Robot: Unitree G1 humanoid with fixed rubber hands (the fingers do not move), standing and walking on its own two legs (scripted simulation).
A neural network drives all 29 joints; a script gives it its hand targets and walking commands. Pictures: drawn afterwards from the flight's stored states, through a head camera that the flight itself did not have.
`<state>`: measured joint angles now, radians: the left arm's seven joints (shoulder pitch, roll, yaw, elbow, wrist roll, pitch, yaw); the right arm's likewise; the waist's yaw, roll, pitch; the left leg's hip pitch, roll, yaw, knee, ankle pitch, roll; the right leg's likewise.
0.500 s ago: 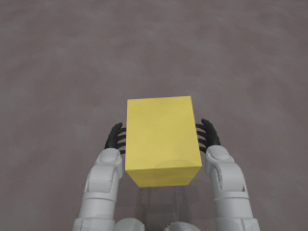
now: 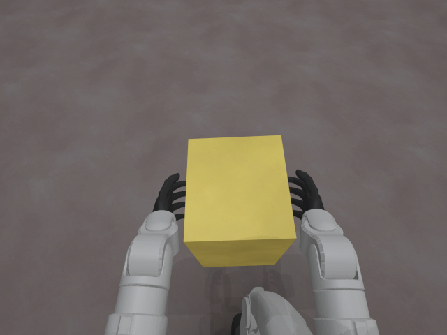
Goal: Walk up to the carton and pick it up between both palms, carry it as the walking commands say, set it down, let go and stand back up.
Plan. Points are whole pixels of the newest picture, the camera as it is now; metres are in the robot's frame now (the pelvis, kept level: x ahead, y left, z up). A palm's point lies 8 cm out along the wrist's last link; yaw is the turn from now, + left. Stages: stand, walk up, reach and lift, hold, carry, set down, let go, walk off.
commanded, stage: carry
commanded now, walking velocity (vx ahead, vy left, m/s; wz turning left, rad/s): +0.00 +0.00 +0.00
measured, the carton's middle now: (236, 210) +0.34 -0.05 -0.04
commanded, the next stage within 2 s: none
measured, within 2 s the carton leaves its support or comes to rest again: neither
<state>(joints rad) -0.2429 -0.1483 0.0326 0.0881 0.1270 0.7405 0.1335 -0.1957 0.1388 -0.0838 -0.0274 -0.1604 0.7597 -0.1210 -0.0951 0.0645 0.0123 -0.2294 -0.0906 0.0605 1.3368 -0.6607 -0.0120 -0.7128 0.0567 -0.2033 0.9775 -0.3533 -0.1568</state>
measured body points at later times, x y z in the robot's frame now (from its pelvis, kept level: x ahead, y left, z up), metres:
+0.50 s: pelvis +0.49 +0.07 +0.03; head +0.56 +0.06 +0.47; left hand +0.81 +0.19 +0.04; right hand +0.81 -0.07 +0.04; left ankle +0.33 +0.12 -0.66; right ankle +0.51 -0.04 -0.57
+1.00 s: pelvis +0.89 +0.12 +0.03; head +0.95 +0.13 +0.48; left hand +1.19 +0.29 +0.05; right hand +1.23 +0.04 +0.05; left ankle +0.73 +0.16 -0.66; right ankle +0.80 -0.01 -0.57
